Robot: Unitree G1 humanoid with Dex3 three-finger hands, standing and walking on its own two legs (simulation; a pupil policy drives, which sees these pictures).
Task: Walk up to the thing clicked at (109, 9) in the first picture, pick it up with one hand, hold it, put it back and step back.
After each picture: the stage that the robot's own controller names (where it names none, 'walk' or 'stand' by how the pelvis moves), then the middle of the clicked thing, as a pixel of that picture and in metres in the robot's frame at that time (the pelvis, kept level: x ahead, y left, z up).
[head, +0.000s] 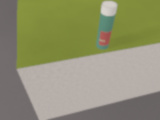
stand; (105, 27) +0.71 -0.11 +0.01
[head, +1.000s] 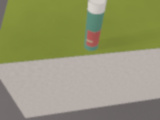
sink last; (93, 26) +0.64 -0.03 +0.04
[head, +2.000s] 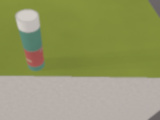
walk; (32, 44) +0.49 +0.20 +0.05
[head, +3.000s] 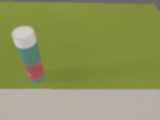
stand; (31, 58) +0.46 +0.21 +0.03
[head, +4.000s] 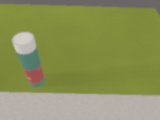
stand; (31, 62) +0.45 +0.21 +0.01
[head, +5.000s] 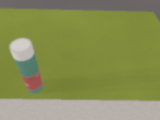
stand; (29, 69) +0.43 +0.22 +0.01
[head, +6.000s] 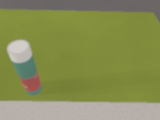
stand; (27, 70) +0.42 +0.22 +0.01
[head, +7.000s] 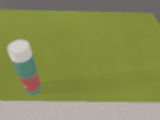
stand; (27, 70) +0.42 +0.22 +0.01
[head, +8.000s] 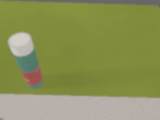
rise first; (28, 64) +0.43 +0.22 +0.01
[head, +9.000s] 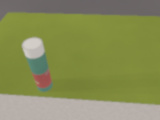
go down; (39, 67) +0.44 +0.21 +0.02
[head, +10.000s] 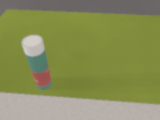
go down; (39, 65) +0.45 +0.20 +0.02
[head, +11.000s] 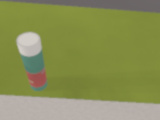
go down; (34, 65) +0.43 +0.18 +0.03
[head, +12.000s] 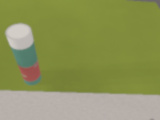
close in; (26, 58) +0.44 +0.19 +0.04
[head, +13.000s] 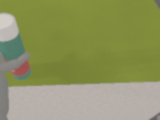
close; (13, 51) +0.45 +0.21 +0.07
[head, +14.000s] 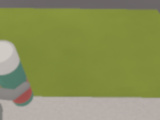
lift; (13, 79) +0.32 +0.21 +0.12
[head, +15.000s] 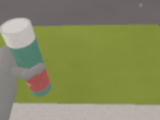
lift; (30, 63) +0.33 +0.16 +0.19
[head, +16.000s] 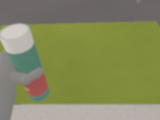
hold; (29, 67) +0.33 +0.17 +0.17
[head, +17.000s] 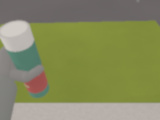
crouch; (29, 65) +0.33 +0.16 +0.18
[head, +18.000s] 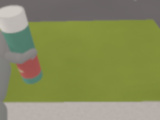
crouch; (23, 50) +0.38 +0.19 +0.19
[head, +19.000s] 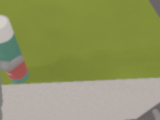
lower; (9, 54) +0.44 +0.21 +0.06
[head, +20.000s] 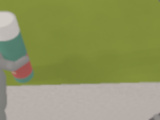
lower; (14, 52) +0.43 +0.20 +0.08
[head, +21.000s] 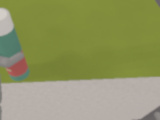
lower; (9, 49) +0.44 +0.21 +0.08
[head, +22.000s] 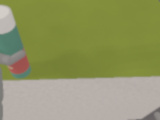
lower; (11, 47) +0.45 +0.21 +0.08
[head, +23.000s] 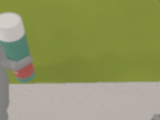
draw back; (18, 53) +0.43 +0.20 +0.08
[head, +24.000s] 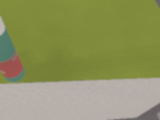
rise; (2, 51) +0.43 +0.22 +0.08
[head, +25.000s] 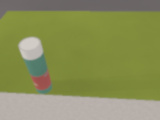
sink last; (38, 68) +0.42 +0.21 +0.05
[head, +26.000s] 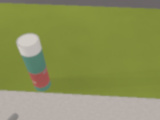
stand; (36, 65) +0.42 +0.20 +0.03
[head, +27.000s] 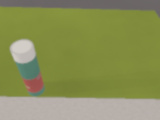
stand; (30, 71) +0.41 +0.21 +0.02
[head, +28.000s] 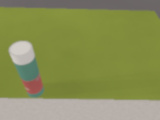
stand; (29, 72) +0.40 +0.21 +0.02
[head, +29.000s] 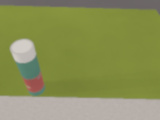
stand; (30, 71) +0.41 +0.21 +0.02
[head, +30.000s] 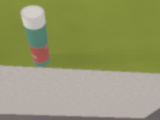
walk; (38, 40) +0.50 +0.17 +0.04
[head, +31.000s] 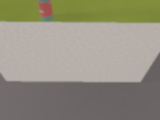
walk; out of the picture +0.82 +0.24 +0.04
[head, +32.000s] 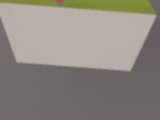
stand; out of the picture +1.17 +0.18 +0.03
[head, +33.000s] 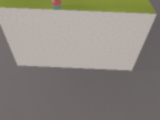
stand; out of the picture +1.14 +0.20 +0.01
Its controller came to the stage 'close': yes
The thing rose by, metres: 0.20
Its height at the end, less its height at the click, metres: +0.00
